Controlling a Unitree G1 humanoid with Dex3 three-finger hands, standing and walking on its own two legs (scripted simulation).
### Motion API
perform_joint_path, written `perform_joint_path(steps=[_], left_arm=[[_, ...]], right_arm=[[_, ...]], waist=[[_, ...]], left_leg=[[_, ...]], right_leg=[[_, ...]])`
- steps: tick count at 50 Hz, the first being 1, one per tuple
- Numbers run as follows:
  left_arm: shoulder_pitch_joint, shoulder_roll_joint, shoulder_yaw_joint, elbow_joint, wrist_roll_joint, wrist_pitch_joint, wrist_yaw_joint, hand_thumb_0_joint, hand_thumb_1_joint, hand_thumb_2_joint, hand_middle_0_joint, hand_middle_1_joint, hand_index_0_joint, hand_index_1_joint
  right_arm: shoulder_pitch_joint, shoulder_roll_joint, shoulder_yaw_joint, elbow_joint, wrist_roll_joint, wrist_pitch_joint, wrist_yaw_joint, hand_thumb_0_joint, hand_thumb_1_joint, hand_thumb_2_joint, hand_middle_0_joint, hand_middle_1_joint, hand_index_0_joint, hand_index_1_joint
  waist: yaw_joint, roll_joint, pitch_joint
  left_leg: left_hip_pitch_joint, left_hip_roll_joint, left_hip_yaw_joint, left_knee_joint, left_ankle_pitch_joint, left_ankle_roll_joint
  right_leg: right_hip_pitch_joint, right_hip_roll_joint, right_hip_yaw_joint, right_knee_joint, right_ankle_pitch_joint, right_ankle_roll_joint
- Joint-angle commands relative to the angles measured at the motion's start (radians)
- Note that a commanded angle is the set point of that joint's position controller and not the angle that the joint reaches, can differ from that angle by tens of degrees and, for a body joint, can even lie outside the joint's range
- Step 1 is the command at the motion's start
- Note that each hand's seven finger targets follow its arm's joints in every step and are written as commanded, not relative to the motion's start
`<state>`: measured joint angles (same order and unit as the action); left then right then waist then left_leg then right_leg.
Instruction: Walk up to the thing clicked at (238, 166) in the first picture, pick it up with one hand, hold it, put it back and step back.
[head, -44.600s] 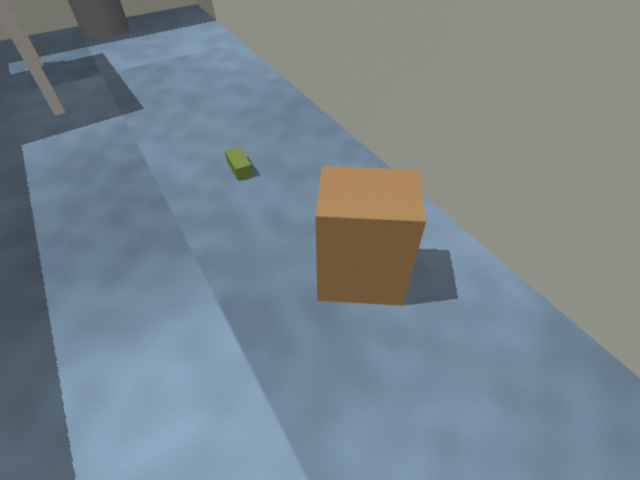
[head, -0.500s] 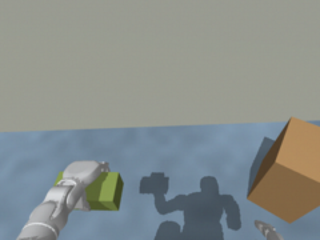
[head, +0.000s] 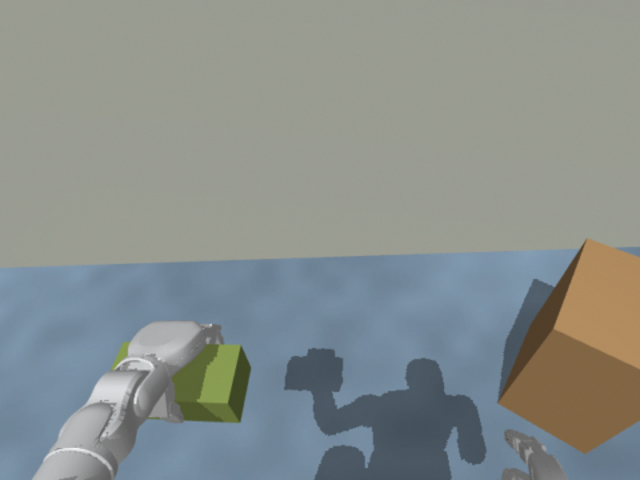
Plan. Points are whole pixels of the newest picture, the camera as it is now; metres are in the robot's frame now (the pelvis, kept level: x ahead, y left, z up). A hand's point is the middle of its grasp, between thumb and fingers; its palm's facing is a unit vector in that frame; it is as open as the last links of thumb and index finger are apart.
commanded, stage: hold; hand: left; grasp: from above
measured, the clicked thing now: (180, 381) +0.29 +0.23 -0.06
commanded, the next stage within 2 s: crouch in 0.42 s
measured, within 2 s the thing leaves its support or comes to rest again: neither
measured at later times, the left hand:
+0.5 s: hand (179, 372) +0.29 +0.22 -0.03, palm faces -0.48 -0.03 -0.87, open 11.1 cm
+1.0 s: hand (197, 393) +0.30 +0.23 -0.15, palm faces -0.45 +0.05 -0.89, open 11.2 cm
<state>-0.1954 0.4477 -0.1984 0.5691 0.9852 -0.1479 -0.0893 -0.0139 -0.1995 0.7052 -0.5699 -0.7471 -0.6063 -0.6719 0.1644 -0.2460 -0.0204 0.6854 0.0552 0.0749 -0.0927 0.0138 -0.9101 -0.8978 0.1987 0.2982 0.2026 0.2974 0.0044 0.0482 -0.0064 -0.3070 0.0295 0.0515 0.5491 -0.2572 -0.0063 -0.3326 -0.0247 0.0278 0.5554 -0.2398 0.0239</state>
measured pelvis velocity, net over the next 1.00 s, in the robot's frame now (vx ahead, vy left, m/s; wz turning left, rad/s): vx -0.01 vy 0.00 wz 0.03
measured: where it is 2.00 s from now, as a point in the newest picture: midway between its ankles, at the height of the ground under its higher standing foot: outside the picture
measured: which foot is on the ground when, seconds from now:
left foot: down 0.00-1.00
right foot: down 0.00-1.00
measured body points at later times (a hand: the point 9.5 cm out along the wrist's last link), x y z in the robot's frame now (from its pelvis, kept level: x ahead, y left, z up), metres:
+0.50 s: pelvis +0.01 +0.00 +0.00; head +0.02 -0.02 +0.45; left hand +0.31 +0.22 +0.02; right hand +0.16 -0.25 -0.11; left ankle +0.02 +0.12 -0.73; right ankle +0.03 -0.14 -0.73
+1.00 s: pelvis -0.01 +0.00 -0.05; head +0.06 +0.01 +0.39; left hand +0.32 +0.23 -0.09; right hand +0.11 -0.27 -0.17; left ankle +0.02 +0.12 -0.73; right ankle +0.03 -0.14 -0.73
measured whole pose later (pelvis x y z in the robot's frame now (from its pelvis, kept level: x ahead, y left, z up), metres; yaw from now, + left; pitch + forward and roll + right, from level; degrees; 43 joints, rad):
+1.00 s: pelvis -0.01 +0.00 -0.05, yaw +2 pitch +14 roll -1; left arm -0.40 0.42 -0.17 0.97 1.19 -0.22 0.25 -0.02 -0.19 0.73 -0.52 -0.80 -0.55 -0.74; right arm 0.19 -0.26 -0.06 0.69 0.00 0.11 -0.03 0.01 -0.91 -0.90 0.20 0.30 0.20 0.30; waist -0.05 0.01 -0.09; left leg -0.80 0.03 0.01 0.97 -0.41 -0.01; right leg -0.80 -0.02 0.00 0.95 -0.38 0.03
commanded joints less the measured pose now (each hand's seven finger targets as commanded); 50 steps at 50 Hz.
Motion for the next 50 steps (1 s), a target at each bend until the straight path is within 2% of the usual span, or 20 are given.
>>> perform_joint_path(steps=[1,6,11,15,16,18,21,22,23,25,26,27,29,33,35,39,41,46,48,50], left_arm=[[-0.377,0.232,0.126,-0.232,-0.01,-0.011,0.043,0.0,0.602,1.082,-0.958,-0.875,-0.96,-0.875],[-0.343,0.24,0.147,-0.199,-0.011,-0.016,0.056,0.0,0.611,1.088,-0.969,-0.877,-0.971,-0.877],[-0.374,0.224,0.121,-0.226,-0.01,-0.012,0.051,0.0,0.616,1.113,-0.975,-0.884,-0.973,-0.888],[-0.358,0.227,0.123,-0.187,-0.017,-0.013,0.049,0.0,0.617,1.101,-0.967,-0.884,-0.969,-0.883],[-0.324,0.232,0.139,-0.159,-0.014,-0.011,0.05,0.0,0.62,1.113,-0.98,-0.874,-0.978,-0.878],[-0.321,0.215,0.117,-0.173,-0.015,-0.012,0.045,0.0,0.606,1.091,-0.967,-0.867,-0.965,-0.87],[-0.358,0.248,0.149,-0.204,-0.014,-0.018,0.051,0.0,0.583,1.087,-0.948,-0.862,-0.946,-0.865],[-0.346,0.237,0.138,-0.179,-0.005,-0.018,0.05,0.0,0.582,1.093,-0.953,-0.858,-0.949,-0.864],[-0.357,0.224,0.126,-0.194,-0.007,-0.019,0.05,0.0,0.59,1.085,-0.957,-0.861,-0.955,-0.864],[-0.382,0.265,0.161,-0.185,0.003,-0.021,0.061,0.0,0.583,1.073,-0.944,-0.865,-0.946,-0.864],[-0.401,0.254,0.15,-0.198,0.001,-0.022,0.062,0.0,0.628,0.993,-0.924,-0.945,-0.968,-0.906],[-0.393,0.232,0.131,-0.201,-0.001,-0.023,0.062,0.0,0.548,0.952,-0.844,-0.917,-0.888,-0.877],[-0.338,0.214,0.128,-0.142,-0.002,-0.018,0.068,0.0,0.555,1.082,-0.889,-0.954,-0.901,-0.943],[-0.301,0.191,0.115,-0.088,0.022,-0.027,0.088,0.0,0.547,1.117,-0.898,-0.954,-0.901,-0.953],[-0.318,0.192,0.119,-0.058,0.03,-0.042,0.113,0.0,0.546,1.118,-0.896,-0.96,-0.9,-0.958],[-0.367,0.194,0.134,0.04,0.08,-0.079,0.195,0.0,0.549,1.117,-0.901,-0.966,-0.905,-0.964],[-0.439,0.187,0.122,0.054,0.108,-0.093,0.243,0.0,0.552,1.084,-0.893,-0.974,-0.905,-0.964],[-0.55,0.159,0.113,0.208,0.182,-0.075,0.38,0.0,0.51,1.071,-0.869,-0.956,-0.879,-0.949],[-0.547,0.143,0.104,0.299,0.208,-0.06,0.422,0.0,0.51,1.043,-0.863,-0.956,-0.879,-0.942],[-0.613,0.153,0.106,0.299,0.224,-0.051,0.452,0.0,0.502,1.039,-0.87,-0.934,-0.88,-0.925]], right_arm=[[-0.099,-0.125,-0.038,-0.141,0.001,-0.037,-0.008,0.0,-0.908,-0.903,0.199,0.3,0.199,0.3],[-0.103,-0.124,-0.038,-0.134,-0.002,-0.033,-0.01,0.0,-0.908,-0.903,0.199,0.3,0.199,0.3],[-0.108,-0.123,-0.04,-0.132,-0.002,-0.027,-0.012,0.0,-0.909,-0.903,0.199,0.3,0.199,0.3],[-0.104,-0.125,-0.041,-0.131,0.001,-0.019,-0.011,0.0,-0.905,-0.902,0.199,0.3,0.199,0.3],[-0.098,-0.129,-0.042,-0.131,0.0,-0.016,-0.01,0.0,-0.906,-0.902,0.199,0.3,0.199,0.3],[-0.105,-0.126,-0.041,-0.135,0.0,-0.012,-0.01,0.0,-0.907,-0.903,0.199,0.3,0.199,0.3],[-0.101,-0.125,-0.042,-0.136,-0.001,-0.006,-0.01,0.0,-0.907,-0.902,0.199,0.3,0.2,0.3],[-0.097,-0.125,-0.043,-0.134,-0.002,-0.004,-0.009,0.0,-0.906,-0.902,0.199,0.3,0.199,0.3],[-0.098,-0.124,-0.044,-0.137,0.0,-0.004,-0.009,0.0,-0.908,-0.903,0.199,0.3,0.199,0.3],[-0.094,-0.129,-0.045,-0.131,0.001,-0.001,-0.011,0.0,-0.907,-0.902,0.199,0.3,0.199,0.3],[-0.095,-0.124,-0.043,-0.131,0.0,0.0,-0.011,0.0,-0.931,-0.916,0.2,0.301,0.2,0.301],[-0.093,-0.126,-0.045,-0.133,0.0,0.0,-0.01,0.0,-0.884,-0.897,0.201,0.301,0.201,0.301],[-0.091,-0.13,-0.045,-0.134,0.001,0.004,-0.007,0.0,-0.897,-0.902,0.2,0.3,0.201,0.3],[-0.087,-0.127,-0.049,-0.135,0.0,0.013,-0.001,0.0,-0.899,-0.903,0.2,0.3,0.2,0.3],[-0.077,-0.128,-0.05,-0.126,-0.005,0.017,0.002,0.0,-0.902,-0.903,0.2,0.3,0.2,0.3],[-0.05,-0.131,-0.058,-0.107,-0.017,0.025,0.016,0.0,-0.904,-0.904,0.199,0.3,0.2,0.3],[-0.02,-0.14,-0.067,-0.092,-0.025,0.025,0.029,0.0,-0.905,-0.903,0.199,0.3,0.2,0.3],[0.055,-0.155,-0.095,-0.076,-0.049,0.023,0.053,0.0,-0.903,-0.901,0.199,0.3,0.2,0.3],[0.069,-0.164,-0.103,-0.071,-0.057,0.017,0.061,0.0,-0.905,-0.901,0.199,0.3,0.2,0.3],[0.085,-0.166,-0.11,-0.073,-0.062,0.008,0.063,0.0,-0.908,-0.903,0.199,0.3,0.2,0.3]], waist=[[-0.003,-0.006,-0.262],[0.01,-0.01,-0.256],[0.0,-0.011,-0.27],[0.003,-0.025,-0.256],[0.003,-0.026,-0.249],[0.007,-0.033,-0.252],[0.01,-0.004,-0.265],[-0.002,-0.008,-0.258],[0.002,-0.019,-0.269],[0.005,0.001,-0.283],[0.001,0.002,-0.29],[-0.002,0.004,-0.29],[-0.002,-0.031,-0.235],[-0.005,-0.05,-0.213],[-0.014,-0.056,-0.218],[-0.032,-0.046,-0.226],[-0.043,-0.033,-0.285],[-0.08,-0.02,-0.361],[-0.08,-0.019,-0.387],[-0.082,0.015,-0.458]], left_leg=[[0.133,-0.043,-0.013,-0.081,0.134,0.02],[0.127,-0.044,-0.015,-0.084,0.139,0.018],[0.152,-0.043,-0.014,-0.082,0.184,0.018],[0.145,-0.039,-0.018,-0.088,0.188,0.019],[0.143,-0.042,-0.015,-0.088,0.187,0.02],[0.141,-0.042,-0.018,-0.086,0.201,0.02],[0.146,-0.045,-0.013,-0.084,0.199,0.018],[0.144,-0.045,-0.013,-0.085,0.196,0.02],[0.154,-0.044,-0.016,-0.085,0.204,0.019],[0.154,-0.048,-0.011,-0.081,0.207,0.019],[0.158,-0.047,-0.011,-0.078,0.215,0.02],[0.167,-0.044,-0.013,-0.079,0.222,0.018],[0.133,-0.042,-0.017,-0.087,0.186,0.019],[0.103,-0.045,-0.019,-0.075,0.168,0.017],[0.083,-0.046,-0.022,-0.052,0.171,0.016],[-0.027,-0.051,-0.019,0.05,0.123,0.013],[-0.058,-0.044,-0.024,0.117,0.115,0.005],[-0.266,-0.037,-0.035,0.317,0.05,0.003],[-0.358,-0.037,-0.042,0.392,-0.002,0.004],[-0.414,-0.042,-0.042,0.454,-0.033,0.004]], right_leg=[[0.058,0.047,-0.017,-0.105,0.085,-0.03],[0.067,0.048,-0.022,-0.106,0.086,-0.03],[0.071,0.048,-0.021,-0.104,0.132,-0.029],[0.077,0.05,-0.027,-0.107,0.136,-0.029],[0.081,0.047,-0.024,-0.109,0.136,-0.029],[0.086,0.047,-0.027,-0.109,0.148,-0.028],[0.085,0.044,-0.024,-0.108,0.148,-0.029],[0.083,0.044,-0.024,-0.108,0.148,-0.029],[0.084,0.046,-0.025,-0.105,0.153,-0.03],[0.091,0.043,-0.021,-0.106,0.157,-0.03],[0.088,0.043,-0.021,-0.103,0.169,-0.028],[0.082,0.046,-0.023,-0.101,0.171,-0.031],[0.071,0.048,-0.028,-0.109,0.135,-0.031],[0.044,0.044,-0.03,-0.098,0.114,-0.032],[0.022,0.042,-0.03,-0.076,0.12,-0.031],[-0.093,0.037,-0.027,0.005,0.087,-0.03],[-0.161,0.044,-0.031,0.075,0.077,-0.036],[-0.37,0.045,-0.038,0.257,0.032,-0.04],[-0.464,0.042,-0.042,0.334,-0.015,-0.041],[-0.527,0.043,-0.041,0.402,-0.043,-0.047]])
